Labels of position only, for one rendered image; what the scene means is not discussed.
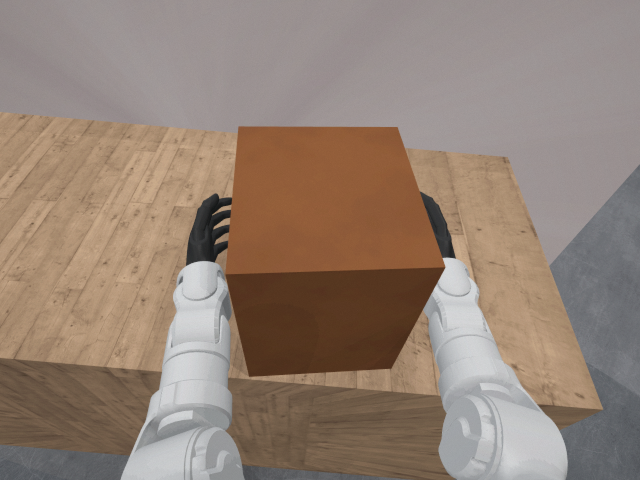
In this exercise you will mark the right robot hand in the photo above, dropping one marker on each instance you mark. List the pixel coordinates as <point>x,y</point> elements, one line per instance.
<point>439,227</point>

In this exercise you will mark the right robot forearm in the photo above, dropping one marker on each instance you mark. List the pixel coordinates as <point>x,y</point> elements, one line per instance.
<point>463,345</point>

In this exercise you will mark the carton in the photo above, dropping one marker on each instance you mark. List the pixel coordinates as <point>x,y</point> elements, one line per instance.
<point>331,254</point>

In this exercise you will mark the right robot upper arm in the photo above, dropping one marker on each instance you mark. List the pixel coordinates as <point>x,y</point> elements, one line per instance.
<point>486,438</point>

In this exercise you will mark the left robot upper arm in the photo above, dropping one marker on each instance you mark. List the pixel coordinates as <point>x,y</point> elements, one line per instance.
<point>203,453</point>

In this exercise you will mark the left robot hand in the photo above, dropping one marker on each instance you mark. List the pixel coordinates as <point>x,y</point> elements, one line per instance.
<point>202,236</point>

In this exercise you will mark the pedestal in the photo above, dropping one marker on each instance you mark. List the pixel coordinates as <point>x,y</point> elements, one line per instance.
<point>95,219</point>

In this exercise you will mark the left robot forearm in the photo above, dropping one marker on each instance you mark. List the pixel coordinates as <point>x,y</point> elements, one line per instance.
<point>193,389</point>

